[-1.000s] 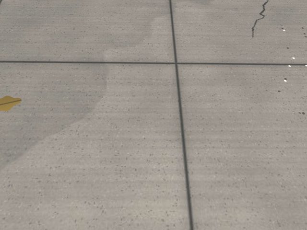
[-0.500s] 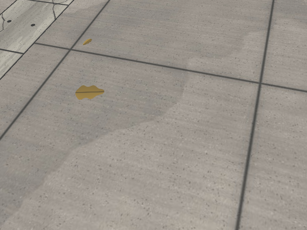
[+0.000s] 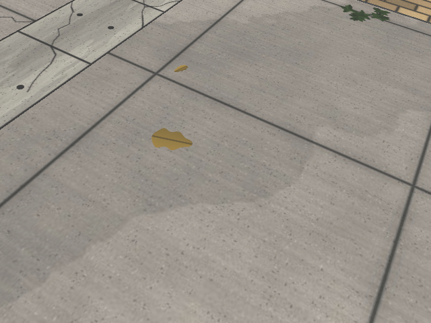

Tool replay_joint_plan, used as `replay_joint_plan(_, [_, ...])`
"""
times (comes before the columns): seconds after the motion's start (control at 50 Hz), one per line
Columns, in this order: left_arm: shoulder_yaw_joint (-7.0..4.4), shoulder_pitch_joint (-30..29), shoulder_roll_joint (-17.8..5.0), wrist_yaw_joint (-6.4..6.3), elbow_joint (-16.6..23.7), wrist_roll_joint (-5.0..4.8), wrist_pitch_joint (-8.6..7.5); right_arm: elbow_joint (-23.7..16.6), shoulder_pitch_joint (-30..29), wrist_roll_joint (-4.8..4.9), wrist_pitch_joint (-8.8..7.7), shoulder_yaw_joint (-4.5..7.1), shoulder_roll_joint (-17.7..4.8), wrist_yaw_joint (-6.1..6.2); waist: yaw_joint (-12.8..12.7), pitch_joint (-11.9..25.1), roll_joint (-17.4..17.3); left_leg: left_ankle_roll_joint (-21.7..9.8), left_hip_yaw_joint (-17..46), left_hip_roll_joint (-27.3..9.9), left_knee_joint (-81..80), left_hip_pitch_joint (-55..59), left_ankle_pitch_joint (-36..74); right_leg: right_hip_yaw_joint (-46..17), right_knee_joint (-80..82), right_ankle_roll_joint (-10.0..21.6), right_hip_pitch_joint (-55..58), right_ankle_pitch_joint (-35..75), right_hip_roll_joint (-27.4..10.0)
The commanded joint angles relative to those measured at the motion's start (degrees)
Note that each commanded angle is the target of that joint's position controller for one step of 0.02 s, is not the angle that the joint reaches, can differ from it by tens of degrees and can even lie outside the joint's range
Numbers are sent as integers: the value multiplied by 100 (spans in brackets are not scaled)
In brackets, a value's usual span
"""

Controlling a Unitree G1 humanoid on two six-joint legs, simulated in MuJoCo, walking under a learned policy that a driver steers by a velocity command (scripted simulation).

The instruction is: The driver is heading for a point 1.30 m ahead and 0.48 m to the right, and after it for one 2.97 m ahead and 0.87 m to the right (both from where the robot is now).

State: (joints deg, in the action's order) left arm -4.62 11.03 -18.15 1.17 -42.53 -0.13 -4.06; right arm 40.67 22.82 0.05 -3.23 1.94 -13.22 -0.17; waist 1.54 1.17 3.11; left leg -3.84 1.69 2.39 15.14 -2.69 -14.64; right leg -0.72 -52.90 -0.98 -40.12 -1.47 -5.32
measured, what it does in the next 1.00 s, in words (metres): walks ahead, turning right: right foot, then left foot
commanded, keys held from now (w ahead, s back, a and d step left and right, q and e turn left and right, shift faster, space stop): w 0.38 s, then w+e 0.62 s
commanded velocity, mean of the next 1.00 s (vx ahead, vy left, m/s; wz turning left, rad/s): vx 0.47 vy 0.00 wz -0.20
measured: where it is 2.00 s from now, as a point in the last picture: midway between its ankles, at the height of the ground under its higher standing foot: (281, 196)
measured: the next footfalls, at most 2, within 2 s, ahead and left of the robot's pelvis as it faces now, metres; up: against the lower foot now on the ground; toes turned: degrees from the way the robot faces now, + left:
right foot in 0.26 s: +0.32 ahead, -0.14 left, +0.00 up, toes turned -1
left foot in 0.76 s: +0.60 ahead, +0.09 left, +0.00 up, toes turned -10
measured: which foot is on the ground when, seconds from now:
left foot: down 0.00-0.26, up 0.28-0.74, down 0.76-1.00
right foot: up 0.00-0.24, down 0.26-0.78, up 0.80-1.00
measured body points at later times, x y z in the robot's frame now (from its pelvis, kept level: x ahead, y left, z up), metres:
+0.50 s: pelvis +0.27 -0.05 +0.00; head +0.30 -0.06 +0.44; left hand +0.34 +0.22 -0.12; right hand +0.41 -0.32 -0.11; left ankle +0.30 +0.11 -0.67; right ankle +0.28 -0.14 -0.75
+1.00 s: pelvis +0.54 -0.01 +0.00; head +0.56 -0.01 +0.44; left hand +0.75 +0.22 -0.11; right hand +0.54 -0.30 -0.11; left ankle +0.56 +0.10 -0.75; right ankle +0.53 -0.17 -0.66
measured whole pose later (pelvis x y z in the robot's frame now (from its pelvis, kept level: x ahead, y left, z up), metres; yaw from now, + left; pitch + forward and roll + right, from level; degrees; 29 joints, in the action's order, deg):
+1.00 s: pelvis +0.54 -0.01 +0.00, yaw -16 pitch +1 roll +2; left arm -4.4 13.7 -18.5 0.3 -39.3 -1.6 -1.1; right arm 44.5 17.0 -0.6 -6.1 3.6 -14.9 -0.5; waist 2.2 -0.9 3.4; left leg -1.4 -6.2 0.6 19.6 -9.6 -11.2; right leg -3.7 -64.5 -0.2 -36.6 -14.2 -4.4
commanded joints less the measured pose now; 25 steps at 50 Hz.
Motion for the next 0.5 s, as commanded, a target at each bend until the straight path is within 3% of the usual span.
replay_joint_plan(0.02, [32,-951,-164,41,573,-42,-130,-172,39,22,-110,263,-994,56,194,-478,-898,-689,763,-1259,-681,187,1411,33,922,-44,-555,638,60])
replay_joint_plan(0.12, [132,-1661,-58,223,842,-110,-222,150,420,84,-87,271,-1072,70,430,-829,-825,-748,754,-1485,-595,474,1492,160,1886,122,-443,604,200])
replay_joint_plan(0.18, [146,-1715,-100,313,946,-112,-276,278,443,120,-37,290,-1133,94,315,-817,-896,-672,774,-1653,-299,750,2146,207,2223,359,-140,144,310])
replay_joint_plan(0.22, [70,-1318,-287,284,894,-90,-272,298,337,101,-4,321,-1268,114,44,-417,-1078,-548,688,-1600,280,870,3971,418,2280,562,733,-273,600])
replay_joint_plan(0.24, [-21,-722,-466,227,766,-72,-257,300,264,88,27,326,-1313,122,-306,49,-1140,-457,538,-1451,1038,823,5174,601,2343,729,1638,-312,820])
replay_joint_plan(0.26, [-125,242,-709,150,543,-60,-236,267,199,62,35,287,-1258,132,-774,694,-1091,-288,367,-1216,2179,187,5370,461,2303,969,3191,-8,674])
replay_joint_plan(0.28, [-214,1298,-1136,63,382,48,-208,104,346,-47,-2,169,-902,129,-1022,1701,-252,-61,210,-754,4160,-1443,3374,-1142,2163,1490,5362,-117,-624])
replay_joint_plan(0.3, [-221,1580,-1233,127,212,57,-227,174,1097,42,-113,-6,-288,69,-618,2629,1421,213,636,296,5933,-3147,-1746,-4027,2975,2259,6788,-1317,-1861])
replay_joint_plan(0.32, [-87,1396,-674,93,240,-31,-214,171,451,172,-204,141,-983,28,-859,2031,819,175,1008,-30,6430,-3740,-1671,-3970,3404,1941,6348,-1806,-1609])
replay_joint_plan(0.34, [-33,942,-542,47,264,-54,-176,-14,-151,263,-257,187,-1135,-5,-749,1030,474,148,678,-345,6322,-3981,-1168,-2948,3523,1705,5401,-1466,-1412])
replay_joint_plan(0.36, [-11,559,-506,38,308,-27,-154,-72,-444,191,-296,153,-1040,15,-537,546,-149,138,471,-631,5986,-3788,-682,-2370,3669,1573,4478,-891,-1191])
replay_joint_plan(0.38, [19,336,-404,58,348,24,-160,-71,-543,107,-282,187,-998,26,-350,219,-236,161,393,-790,5696,-3578,-420,-1963,3844,1545,3816,-355,-977])
replay_joint_plan(0.4, [47,244,-344,66,360,74,-184,-52,-397,83,-237,193,-914,23,-156,174,-102,175,415,-907,5561,-3263,-245,-1772,4044,1571,3402,-186,-817])
replay_joint_plan(0.44, [36,209,-354,83,307,-3,-250,-14,-217,41,-152,158,-692,51,16,92,47,286,310,-954,5209,-3088,-138,-1508,4340,1710,2992,16,-662])
replay_joint_plan(0.5, [-8,337,-485,23,198,-59,-263,-240,-768,-74,-126,135,-632,94,-19,-254,-14,530,213,-982,4294,-3379,402,-1153,4571,1747,2647,225,-533])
